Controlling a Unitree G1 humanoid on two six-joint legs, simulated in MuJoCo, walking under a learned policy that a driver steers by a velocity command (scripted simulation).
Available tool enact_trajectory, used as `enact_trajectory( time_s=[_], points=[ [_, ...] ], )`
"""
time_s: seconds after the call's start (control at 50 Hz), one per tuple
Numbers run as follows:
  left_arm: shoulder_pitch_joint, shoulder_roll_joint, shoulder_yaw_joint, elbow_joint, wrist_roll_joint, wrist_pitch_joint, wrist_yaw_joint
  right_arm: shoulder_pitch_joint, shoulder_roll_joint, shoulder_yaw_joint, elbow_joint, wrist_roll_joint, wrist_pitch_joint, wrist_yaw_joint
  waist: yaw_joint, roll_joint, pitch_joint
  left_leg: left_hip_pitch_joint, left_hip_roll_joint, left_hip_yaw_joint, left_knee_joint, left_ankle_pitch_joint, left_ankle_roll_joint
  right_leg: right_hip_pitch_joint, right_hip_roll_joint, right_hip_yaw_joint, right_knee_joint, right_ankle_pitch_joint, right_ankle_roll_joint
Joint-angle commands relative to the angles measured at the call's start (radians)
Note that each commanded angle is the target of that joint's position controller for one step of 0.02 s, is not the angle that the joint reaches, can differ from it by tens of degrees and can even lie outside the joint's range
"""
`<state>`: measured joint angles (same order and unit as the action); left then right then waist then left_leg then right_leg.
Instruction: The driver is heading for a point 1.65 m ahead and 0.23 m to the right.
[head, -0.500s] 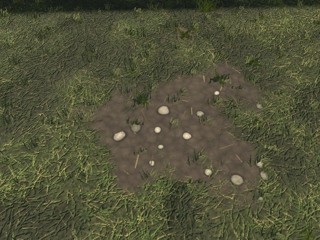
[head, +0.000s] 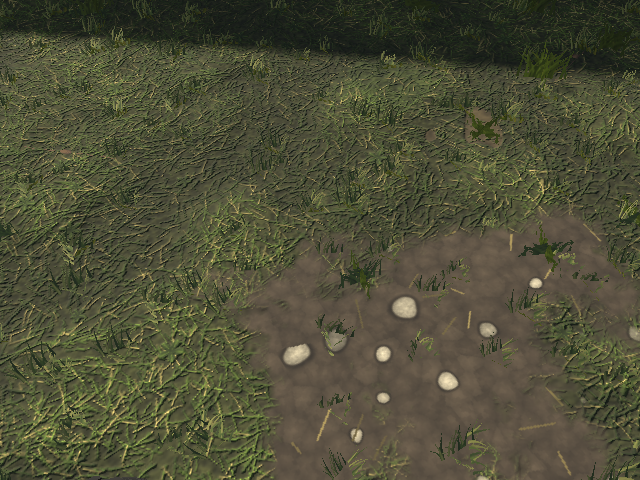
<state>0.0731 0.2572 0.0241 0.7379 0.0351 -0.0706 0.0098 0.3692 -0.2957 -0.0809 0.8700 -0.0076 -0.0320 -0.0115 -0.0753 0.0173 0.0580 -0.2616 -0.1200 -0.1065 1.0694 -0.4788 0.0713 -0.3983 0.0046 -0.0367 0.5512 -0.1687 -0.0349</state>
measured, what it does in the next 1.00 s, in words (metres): walks ahead: left foot, then right foot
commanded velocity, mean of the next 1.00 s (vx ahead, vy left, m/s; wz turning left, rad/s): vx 0.08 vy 0.00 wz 0.14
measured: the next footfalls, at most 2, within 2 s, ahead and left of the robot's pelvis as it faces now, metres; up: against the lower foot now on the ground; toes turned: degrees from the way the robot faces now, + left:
left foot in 0.38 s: +0.18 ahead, +0.12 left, +0.00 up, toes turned +16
right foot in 0.82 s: +0.14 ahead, -0.08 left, +0.00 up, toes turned +7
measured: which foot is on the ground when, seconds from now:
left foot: up 0.00-0.36, down 0.38-0.82, up 0.84-1.00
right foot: down 0.00-0.38, up 0.40-0.80, down 0.82-1.00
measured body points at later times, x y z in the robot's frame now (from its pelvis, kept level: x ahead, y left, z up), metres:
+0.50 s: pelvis +0.11 +0.02 +0.00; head +0.13 +0.06 +0.45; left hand +0.12 +0.31 -0.14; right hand +0.33 -0.18 -0.09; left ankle +0.14 +0.11 -0.73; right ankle +0.09 -0.11 -0.66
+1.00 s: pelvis +0.10 +0.00 +0.01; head +0.13 -0.02 +0.46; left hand +0.14 +0.28 -0.10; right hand +0.24 -0.27 -0.11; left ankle +0.09 +0.13 -0.66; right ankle +0.10 -0.08 -0.73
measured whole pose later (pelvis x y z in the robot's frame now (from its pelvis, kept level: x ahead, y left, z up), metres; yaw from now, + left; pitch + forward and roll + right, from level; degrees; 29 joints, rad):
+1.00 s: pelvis +0.10 +0.00 +0.01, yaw +3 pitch +0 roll +1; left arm 0.30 0.26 0.06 0.81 0.01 0.04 0.01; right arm 0.15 -0.29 -0.07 0.80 -0.02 0.05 -0.02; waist 0.01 0.03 0.05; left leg -0.47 -0.02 -0.01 1.00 -0.39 -0.02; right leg -0.20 0.06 0.05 0.44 -0.24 -0.07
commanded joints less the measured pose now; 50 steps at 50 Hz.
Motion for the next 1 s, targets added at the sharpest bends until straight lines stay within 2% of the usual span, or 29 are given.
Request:
enact_trajectory(
  time_s=[0.02, 0.06, 0.1, 0.16, 0.22, 0.34, 0.36, 0.38, 0.4, 0.42, 0.44, 0.46, 0.48, 0.52, 0.54, 0.58, 0.64, 0.7, 0.76, 0.8, 0.82, 0.84, 0.86, 0.88, 0.9, 0.92, 0.94, 0.96, 1.0],
  points=[
    [0.143, 0.075, 0.022, -0.018, -0.011, -0.004, 0.007, 0.024, -0.077, -0.020, -0.059, -0.019, 0.016, 0.009, 0.064, -0.075, -0.102, -0.282, 0.116, 0.021, 0.136, 0.059, -0.034, 0.329, -0.319, 0.265, -0.207, 0.566, -0.134],
    [0.155, 0.088, 0.023, -0.001, -0.017, -0.012, 0.005, 0.021, -0.058, -0.018, -0.070, -0.022, 0.043, 0.027, 0.049, -0.143, -0.102, -0.252, 0.107, 0.046, 0.122, 0.089, -0.053, 0.280, -0.280, 0.153, -0.223, 0.696, -0.126],
    [0.162, 0.105, 0.030, 0.004, -0.019, -0.016, 0.005, -0.005, -0.049, -0.015, -0.092, -0.016, 0.055, 0.038, 0.039, -0.146, -0.120, -0.269, 0.102, 0.055, 0.097, 0.125, -0.065, 0.283, -0.286, 0.097, -0.234, 0.738, -0.143],
    [0.153, 0.114, 0.035, 0.008, -0.018, -0.003, 0.011, -0.091, -0.030, -0.003, -0.135, -0.020, 0.067, 0.051, 0.044, -0.147, -0.099, -0.303, 0.127, 0.085, -0.029, 0.212, -0.076, 0.272, -0.283, 0.015, -0.256, 0.684, -0.148],
    [0.144, 0.124, 0.039, 0.010, -0.020, 0.009, 0.011, -0.156, -0.010, 0.014, -0.167, -0.019, 0.067, 0.065, 0.054, -0.156, -0.095, -0.203, 0.141, 0.129, -0.214, 0.318, -0.065, 0.224, -0.259, -0.078, -0.248, 0.600, -0.129],
    [0.194, 0.180, 0.067, 0.020, -0.025, 0.045, 0.007, -0.225, -0.046, 0.007, -0.220, -0.024, 0.063, 0.064, 0.091, -0.154, -0.088, -0.102, 0.117, 0.173, -0.445, 0.206, -0.015, 0.280, -0.311, -0.092, -0.094, 0.466, -0.093],
    [0.193, 0.179, 0.069, 0.023, -0.028, 0.055, 0.010, -0.191, -0.045, 0.004, -0.214, -0.030, 0.054, 0.059, 0.071, -0.120, -0.104, -0.037, 0.102, 0.177, -0.538, 0.249, 0.001, 0.270, -0.296, -0.115, 0.003, 0.422, -0.069],
    [0.243, 0.172, 0.069, 0.033, -0.022, 0.063, 0.008, -0.126, -0.078, -0.007, -0.196, -0.042, 0.039, 0.045, 0.046, -0.015, -0.154, 0.090, 0.118, 0.106, -0.639, 0.387, 0.029, 0.216, -0.251, -0.146, 0.172, 0.313, -0.021],
    [0.289, 0.114, 0.054, -0.009, -0.007, 0.073, 0.004, -0.077, -0.205, -0.034, -0.211, -0.045, 0.027, 0.029, 0.057, 0.225, -0.212, 0.251, 0.400, -0.244, -0.653, 0.793, 0.105, 0.013, -0.157, -0.190, 0.454, -0.191, 0.039],
    [0.249, 0.098, 0.045, -0.044, -0.013, 0.097, 0.010, -0.042, -0.245, -0.050, -0.213, 0.005, 0.040, 0.024, 0.016, 0.270, -0.292, 0.289, 0.533, -0.438, -0.693, 0.951, 0.289, -0.144, -0.001, -0.070, 0.616, -0.540, 0.064],
    [0.210, 0.118, 0.046, -0.030, -0.009, 0.112, 0.013, -0.038, -0.185, -0.035, -0.207, 0.018, 0.048, 0.019, 0.007, 0.115, -0.263, 0.265, 0.495, -0.329, -0.707, 0.878, 0.285, -0.160, -0.051, 0.016, 0.669, -0.476, 0.066],
    [0.178, 0.092, 0.040, -0.025, -0.025, 0.114, 0.011, -0.105, -0.115, -0.009, -0.206, 0.006, 0.051, 0.007, 0.032, 0.103, -0.181, 0.174, 0.441, -0.232, -0.729, 0.799, 0.253, -0.149, -0.061, 0.032, 0.648, -0.401, 0.059],
    [0.180, 0.080, 0.036, -0.005, -0.028, 0.112, 0.012, -0.178, -0.056, 0.014, -0.204, -0.004, 0.053, -0.002, 0.073, 0.077, -0.124, 0.099, 0.373, -0.151, -0.759, 0.710, 0.194, -0.110, -0.082, 0.048, 0.569, -0.330, 0.057],
    [0.246, 0.091, 0.038, 0.045, -0.010, 0.123, 0.007, -0.246, -0.005, 0.039, -0.203, -0.012, 0.045, -0.012, 0.108, 0.099, -0.127, 0.030, 0.314, -0.043, -0.774, 0.730, 0.147, 0.015, -0.061, 0.028, 0.504, -0.254, 0.055],
    [0.267, 0.083, 0.036, 0.061, -0.015, 0.129, 0.002, -0.241, 0.005, 0.046, -0.193, -0.016, 0.037, -0.013, 0.111, 0.083, -0.141, 0.020, 0.313, -0.017, -0.778, 0.734, 0.138, 0.063, -0.050, 0.038, 0.456, -0.248, 0.055],
    [0.257, 0.062, 0.029, 0.071, -0.026, 0.135, -0.006, -0.233, -0.015, 0.047, -0.168, -0.022, 0.026, -0.014, 0.103, 0.078, -0.126, 0.024, 0.316, 0.005, -0.794, 0.633, 0.123, 0.105, -0.036, 0.050, 0.324, -0.248, 0.053],
    [0.211, 0.085, 0.036, 0.058, -0.022, 0.138, -0.008, -0.210, -0.077, 0.029, -0.144, -0.019, 0.036, -0.017, 0.071, 0.104, -0.102, 0.055, 0.346, -0.023, -0.791, 0.458, 0.137, 0.085, -0.018, 0.031, 0.258, -0.264, 0.043],
    [0.196, 0.082, 0.039, 0.047, -0.024, 0.132, -0.011, -0.204, -0.088, 0.018, -0.133, -0.018, 0.050, -0.019, 0.063, 0.095, -0.084, 0.060, 0.377, -0.042, -0.784, 0.379, 0.158, 0.063, -0.015, 0.012, 0.240, -0.292, 0.031],
    [0.218, 0.059, 0.036, 0.045, -0.026, 0.123, -0.013, -0.216, -0.088, 0.010, -0.124, -0.016, 0.055, -0.025, 0.077, 0.084, -0.092, 0.063, 0.391, -0.029, -0.745, 0.406, 0.155, 0.100, -0.007, -0.014, 0.160, -0.286, 0.011],
    [0.271, 0.048, 0.034, 0.056, -0.025, 0.113, -0.015, -0.236, -0.098, 0.001, -0.118, -0.007, 0.061, -0.030, 0.115, 0.070, -0.099, 0.022, 0.371, 0.021, -0.681, 0.413, 0.104, 0.199, 0.007, -0.028, -0.027, -0.166, -0.018],
    [0.275, 0.079, 0.039, 0.051, -0.017, 0.105, -0.016, -0.222, -0.091, -0.002, -0.112, -0.008, 0.064, -0.030, 0.117, 0.006, -0.072, -0.032, 0.334, 0.064, -0.603, 0.350, 0.043, 0.229, -0.030, 0.067, -0.169, -0.102, -0.046],
    [0.287, 0.170, 0.057, 0.035, 0.001, 0.093, -0.012, -0.203, -0.038, 0.006, -0.133, -0.011, 0.068, -0.026, 0.093, -0.204, -0.078, -0.177, 0.215, 0.173, -0.365, 0.160, -0.035, 0.289, -0.253, 0.391, -0.294, -0.008, -0.101],
    [0.282, 0.263, 0.087, 0.036, -0.010, 0.095, -0.006, -0.296, -0.024, 0.014, -0.177, -0.003, 0.074, -0.036, 0.131, -0.338, 0.028, -0.312, 0.056, 0.178, -0.233, -0.097, -0.065, 0.187, -0.392, 0.583, -0.328, 0.234, -0.229],
    [0.293, 0.223, 0.082, 0.036, -0.009, 0.095, -0.001, -0.297, -0.038, 0.012, -0.170, -0.015, 0.080, -0.034, 0.115, -0.179, 0.024, -0.298, 0.097, 0.089, -0.087, -0.069, -0.070, 0.185, -0.355, 0.512, -0.312, 0.272, -0.255],
    [0.245, 0.188, 0.075, 0.032, -0.022, 0.096, 0.003, -0.271, -0.034, 0.009, -0.151, -0.008, 0.081, -0.026, 0.082, -0.117, 0.015, -0.294, 0.103, 0.068, -0.046, 0.002, -0.071, 0.186, -0.288, 0.426, -0.291, 0.245, -0.234],
    [0.184, 0.171, 0.072, 0.015, -0.021, 0.102, 0.004, -0.243, -0.046, 0.004, -0.135, -0.003, 0.076, -0.022, 0.055, -0.094, 0.010, -0.296, 0.107, 0.065, -0.042, 0.057, -0.076, 0.200, -0.228, 0.369, -0.278, 0.237, -0.196],
    [0.163, 0.165, 0.072, 0.003, -0.028, 0.101, 0.006, -0.232, -0.061, 0.000, -0.128, -0.015, 0.074, -0.016, 0.055, -0.113, -0.011, -0.309, 0.105, 0.069, -0.023, 0.088, -0.082, 0.243, -0.202, 0.345, -0.259, 0.291, -0.187],
    [0.161, 0.152, 0.071, -0.003, -0.030, 0.101, 0.003, -0.211, -0.061, -0.001, -0.118, -0.021, 0.073, -0.011, 0.058, -0.113, -0.051, -0.300, 0.100, 0.074, -0.009, 0.099, -0.093, 0.281, -0.179, 0.323, -0.240, 0.357, -0.187],
    [0.203, 0.153, 0.076, 0.004, -0.034, 0.100, -0.001, -0.221, -0.052, 0.003, -0.127, -0.013, 0.071, -0.009, 0.078, -0.101, -0.080, -0.313, 0.101, 0.076, -0.039, 0.103, -0.110, 0.339, -0.173, 0.327, -0.217, 0.398, -0.191]
  ],
)
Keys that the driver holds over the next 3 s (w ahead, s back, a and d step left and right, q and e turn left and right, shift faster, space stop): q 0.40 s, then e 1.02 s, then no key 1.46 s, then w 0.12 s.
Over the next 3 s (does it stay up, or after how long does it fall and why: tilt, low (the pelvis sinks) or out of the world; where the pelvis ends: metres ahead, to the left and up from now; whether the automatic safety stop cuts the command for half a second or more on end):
stays up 0.08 0.05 0.01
